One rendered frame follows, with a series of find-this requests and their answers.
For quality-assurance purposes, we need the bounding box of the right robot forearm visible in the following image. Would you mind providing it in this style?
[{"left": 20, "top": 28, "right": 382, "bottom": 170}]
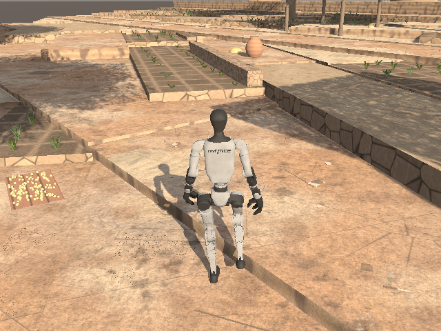
[{"left": 247, "top": 167, "right": 262, "bottom": 199}]

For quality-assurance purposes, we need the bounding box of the right robot thigh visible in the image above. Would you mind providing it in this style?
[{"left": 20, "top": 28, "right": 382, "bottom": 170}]
[{"left": 229, "top": 191, "right": 244, "bottom": 225}]

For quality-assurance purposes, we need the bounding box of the left robot upper arm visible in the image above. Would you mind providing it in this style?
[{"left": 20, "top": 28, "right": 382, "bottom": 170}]
[{"left": 188, "top": 139, "right": 205, "bottom": 178}]

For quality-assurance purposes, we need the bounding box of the left robot forearm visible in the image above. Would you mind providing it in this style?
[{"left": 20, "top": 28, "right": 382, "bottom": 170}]
[{"left": 184, "top": 168, "right": 196, "bottom": 193}]

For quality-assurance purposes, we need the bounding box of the right robot upper arm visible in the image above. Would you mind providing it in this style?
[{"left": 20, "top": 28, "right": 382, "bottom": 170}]
[{"left": 234, "top": 139, "right": 253, "bottom": 178}]

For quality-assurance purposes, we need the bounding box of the right robot hand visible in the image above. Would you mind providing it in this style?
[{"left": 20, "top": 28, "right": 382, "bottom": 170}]
[{"left": 247, "top": 197, "right": 263, "bottom": 215}]

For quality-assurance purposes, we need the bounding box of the left robot hand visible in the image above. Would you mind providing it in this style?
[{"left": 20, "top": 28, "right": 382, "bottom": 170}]
[{"left": 183, "top": 191, "right": 198, "bottom": 205}]

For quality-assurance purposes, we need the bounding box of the robot right foot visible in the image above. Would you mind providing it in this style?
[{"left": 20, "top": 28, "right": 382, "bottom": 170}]
[{"left": 236, "top": 258, "right": 246, "bottom": 269}]

